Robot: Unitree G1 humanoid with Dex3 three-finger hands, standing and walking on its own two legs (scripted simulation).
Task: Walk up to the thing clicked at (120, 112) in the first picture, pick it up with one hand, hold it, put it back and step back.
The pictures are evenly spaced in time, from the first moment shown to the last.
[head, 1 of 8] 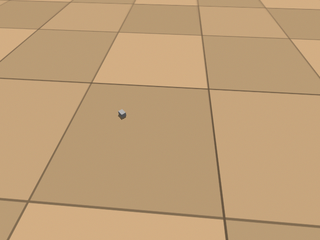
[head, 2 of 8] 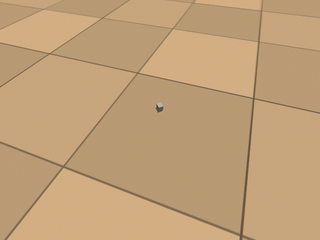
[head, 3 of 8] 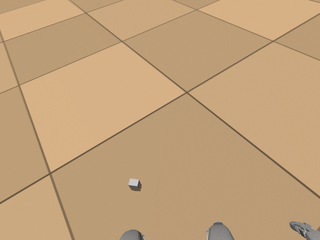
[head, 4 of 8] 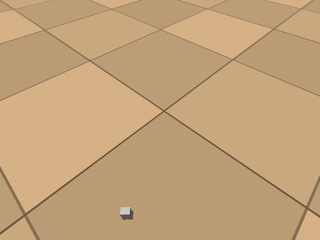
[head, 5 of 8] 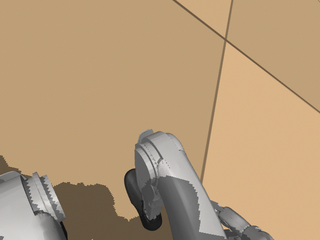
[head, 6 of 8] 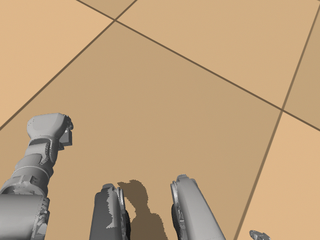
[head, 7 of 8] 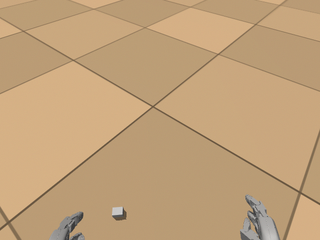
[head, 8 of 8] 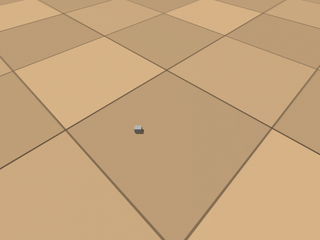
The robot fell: no
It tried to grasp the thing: yes
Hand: left
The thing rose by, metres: 0.68
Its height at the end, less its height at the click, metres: +0.00
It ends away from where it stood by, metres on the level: 0.01
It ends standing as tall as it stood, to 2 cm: yes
